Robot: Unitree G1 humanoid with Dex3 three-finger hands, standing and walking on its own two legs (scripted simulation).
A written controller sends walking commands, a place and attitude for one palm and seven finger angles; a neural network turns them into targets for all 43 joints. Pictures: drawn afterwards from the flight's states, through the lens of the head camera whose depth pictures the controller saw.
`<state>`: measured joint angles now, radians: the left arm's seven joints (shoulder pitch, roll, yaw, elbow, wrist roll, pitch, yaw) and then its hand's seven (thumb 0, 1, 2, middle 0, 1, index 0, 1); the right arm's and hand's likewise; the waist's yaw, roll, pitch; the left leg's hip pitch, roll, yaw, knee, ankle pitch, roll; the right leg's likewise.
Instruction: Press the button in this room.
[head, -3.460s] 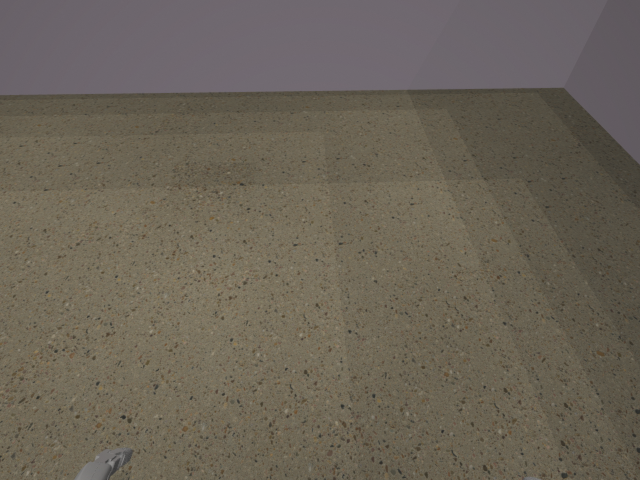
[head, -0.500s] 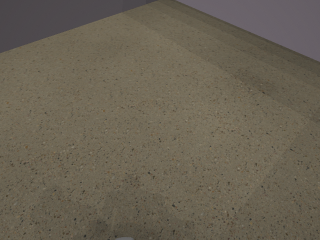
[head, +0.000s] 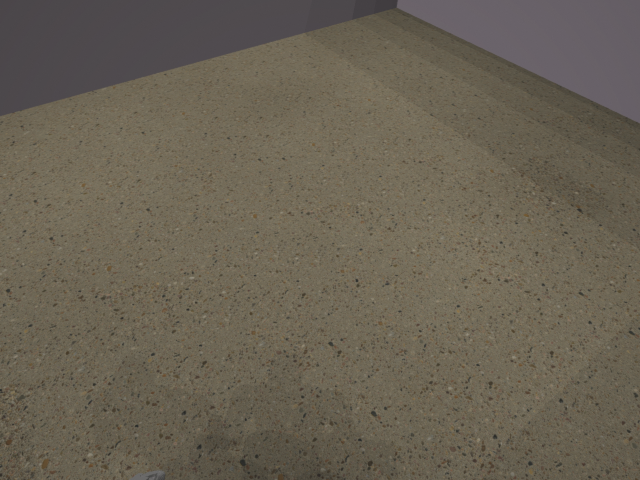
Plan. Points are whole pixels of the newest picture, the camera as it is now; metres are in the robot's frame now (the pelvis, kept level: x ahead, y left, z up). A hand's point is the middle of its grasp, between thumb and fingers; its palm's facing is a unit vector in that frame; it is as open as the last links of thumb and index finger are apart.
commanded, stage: turn or walk to find it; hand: left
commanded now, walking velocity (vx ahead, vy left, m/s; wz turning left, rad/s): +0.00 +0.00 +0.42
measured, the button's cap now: out of the picture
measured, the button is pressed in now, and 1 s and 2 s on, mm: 0 0 0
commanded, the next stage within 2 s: none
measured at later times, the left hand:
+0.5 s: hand out of the picture -0.06 +0.18 -0.17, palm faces +0.28 -0.93 -0.24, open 7.4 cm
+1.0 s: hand out of the picture -0.08 +0.23 -0.16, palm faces +0.42 -0.87 -0.26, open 7.4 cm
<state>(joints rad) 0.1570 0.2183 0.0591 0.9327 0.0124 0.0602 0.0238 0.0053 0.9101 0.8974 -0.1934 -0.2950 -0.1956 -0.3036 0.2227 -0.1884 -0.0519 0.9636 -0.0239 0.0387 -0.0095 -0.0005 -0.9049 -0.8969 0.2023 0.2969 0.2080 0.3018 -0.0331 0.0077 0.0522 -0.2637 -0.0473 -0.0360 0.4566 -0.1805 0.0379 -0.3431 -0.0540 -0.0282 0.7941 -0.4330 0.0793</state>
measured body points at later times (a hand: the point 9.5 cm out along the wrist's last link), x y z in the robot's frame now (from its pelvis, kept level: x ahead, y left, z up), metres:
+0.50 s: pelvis -0.05 -0.02 +0.00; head -0.02 -0.01 +0.45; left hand -0.07 +0.23 -0.15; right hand +0.06 -0.26 -0.15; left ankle -0.10 +0.11 -0.71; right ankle -0.01 -0.12 -0.74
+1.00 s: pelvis -0.09 +0.00 +0.00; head -0.06 +0.01 +0.45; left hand -0.10 +0.27 -0.14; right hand +0.06 -0.20 -0.15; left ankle -0.10 +0.10 -0.74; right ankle -0.04 -0.13 -0.71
